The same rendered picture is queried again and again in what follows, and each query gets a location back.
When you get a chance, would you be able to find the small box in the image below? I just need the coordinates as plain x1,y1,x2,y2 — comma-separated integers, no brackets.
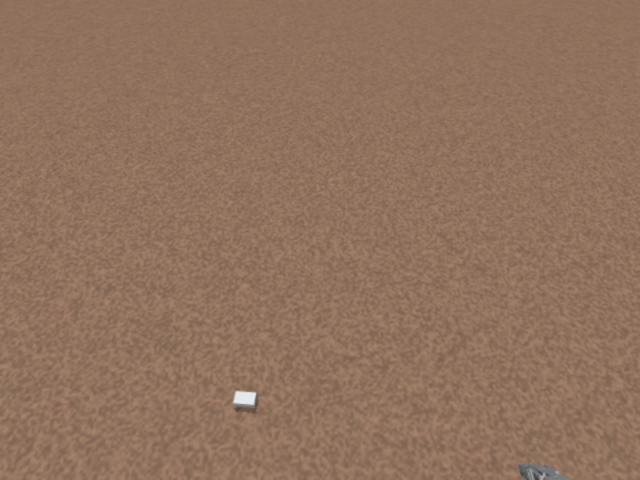
233,391,257,408

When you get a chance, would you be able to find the right robot hand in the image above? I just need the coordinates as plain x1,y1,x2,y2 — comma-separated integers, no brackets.
519,463,571,480

